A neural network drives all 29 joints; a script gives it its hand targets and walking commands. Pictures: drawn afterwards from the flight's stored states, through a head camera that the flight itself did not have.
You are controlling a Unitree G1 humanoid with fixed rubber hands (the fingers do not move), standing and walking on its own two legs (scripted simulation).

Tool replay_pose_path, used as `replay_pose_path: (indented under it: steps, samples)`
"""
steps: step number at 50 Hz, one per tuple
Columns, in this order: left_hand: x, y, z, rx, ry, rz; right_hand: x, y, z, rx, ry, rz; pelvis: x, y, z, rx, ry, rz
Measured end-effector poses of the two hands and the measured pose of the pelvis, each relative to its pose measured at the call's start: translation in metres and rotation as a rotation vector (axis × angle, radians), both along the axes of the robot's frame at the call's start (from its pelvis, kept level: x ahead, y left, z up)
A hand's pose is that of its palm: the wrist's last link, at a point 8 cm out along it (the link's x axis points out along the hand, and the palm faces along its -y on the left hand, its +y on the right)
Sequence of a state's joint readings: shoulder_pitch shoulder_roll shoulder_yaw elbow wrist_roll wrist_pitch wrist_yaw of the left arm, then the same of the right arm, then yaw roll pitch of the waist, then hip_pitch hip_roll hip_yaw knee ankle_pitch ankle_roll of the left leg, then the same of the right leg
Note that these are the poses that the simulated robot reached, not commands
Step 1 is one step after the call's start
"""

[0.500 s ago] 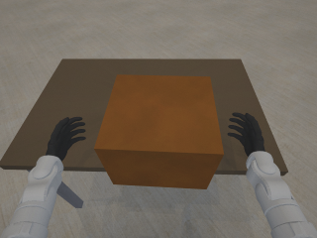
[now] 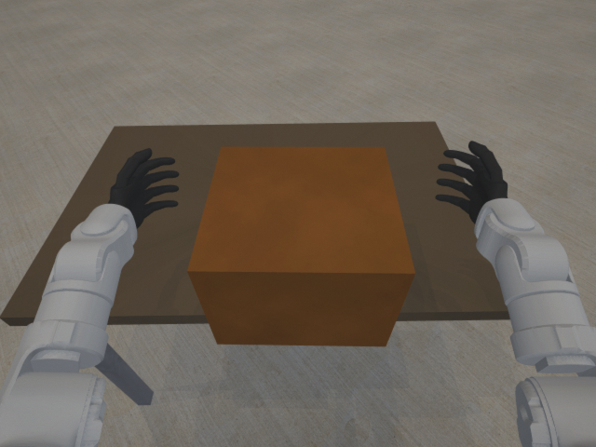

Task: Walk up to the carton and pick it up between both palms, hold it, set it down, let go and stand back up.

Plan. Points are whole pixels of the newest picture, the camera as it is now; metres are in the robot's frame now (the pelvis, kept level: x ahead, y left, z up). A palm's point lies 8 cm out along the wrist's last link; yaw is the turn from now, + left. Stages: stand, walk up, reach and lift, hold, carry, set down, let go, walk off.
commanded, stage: reach and lift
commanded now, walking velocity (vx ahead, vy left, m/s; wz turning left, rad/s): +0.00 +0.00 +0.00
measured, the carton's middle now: (301, 244) +0.44 -0.01 -0.02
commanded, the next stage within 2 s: none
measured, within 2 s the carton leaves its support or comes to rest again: neither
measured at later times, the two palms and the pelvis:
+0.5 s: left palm (138, 157) +0.45 +0.22 +0.18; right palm (480, 155) +0.42 -0.24 +0.18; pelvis +0.02 +0.01 +0.00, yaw +0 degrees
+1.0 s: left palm (126, 189) +0.43 +0.24 +0.14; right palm (472, 191) +0.39 -0.24 +0.14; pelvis +0.00 +0.01 +0.00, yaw +1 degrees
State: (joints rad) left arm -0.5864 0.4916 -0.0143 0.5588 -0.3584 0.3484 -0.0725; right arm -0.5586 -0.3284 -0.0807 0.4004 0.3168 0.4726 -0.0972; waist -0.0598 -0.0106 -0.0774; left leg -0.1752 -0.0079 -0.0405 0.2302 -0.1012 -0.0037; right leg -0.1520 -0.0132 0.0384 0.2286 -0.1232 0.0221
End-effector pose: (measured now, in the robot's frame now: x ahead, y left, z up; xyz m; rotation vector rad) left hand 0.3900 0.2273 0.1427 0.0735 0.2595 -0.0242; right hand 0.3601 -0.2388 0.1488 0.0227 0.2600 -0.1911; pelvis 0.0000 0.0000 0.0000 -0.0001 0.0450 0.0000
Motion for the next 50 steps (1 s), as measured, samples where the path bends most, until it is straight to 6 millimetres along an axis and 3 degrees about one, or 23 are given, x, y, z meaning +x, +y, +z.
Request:
replay_pose_path:
  steps: [5,15,26,32,40,50]
  samples:
    - [0.010,-0.003,-0.001,-0.013,0.024,0.002,0.010,-0.001,-0.003,0.012,0.031,-0.007,0.000,0.002,0.000,-0.001,0.013,0.004]
    - [0.044,-0.001,0.037,-0.012,-0.018,0.002,0.040,0.003,0.036,-0.002,-0.011,0.004,0.013,0.005,0.000,-0.001,0.053,0.008]
    - [0.064,-0.009,0.031,-0.014,0.037,-0.013,0.056,-0.004,0.034,0.004,0.007,0.015,0.023,0.006,0.002,0.000,0.060,0.008]
    - [0.064,-0.009,0.020,-0.033,0.043,-0.007,0.056,-0.007,0.027,0.006,0.021,0.014,0.018,0.003,0.002,0.002,0.061,0.002]
    - [0.050,0.005,-0.001,-0.024,0.053,0.020,0.043,-0.002,-0.007,0.014,0.069,0.006,0.011,0.003,0.002,0.001,0.067,0.007]
    - [0.043,0.017,-0.007,-0.029,0.004,0.024,0.034,0.000,-0.013,0.016,0.009,-0.008,0.001,0.009,-0.001,0.000,0.077,0.009]
